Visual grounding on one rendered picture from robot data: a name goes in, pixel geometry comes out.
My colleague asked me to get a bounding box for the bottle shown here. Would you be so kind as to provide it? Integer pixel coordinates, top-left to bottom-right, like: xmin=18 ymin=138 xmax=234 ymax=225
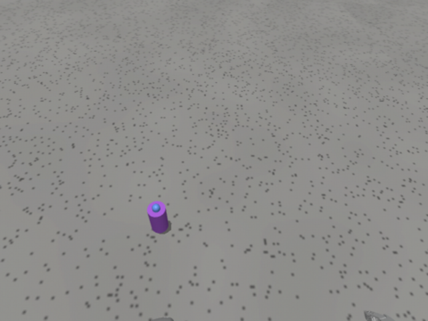
xmin=147 ymin=201 xmax=169 ymax=233

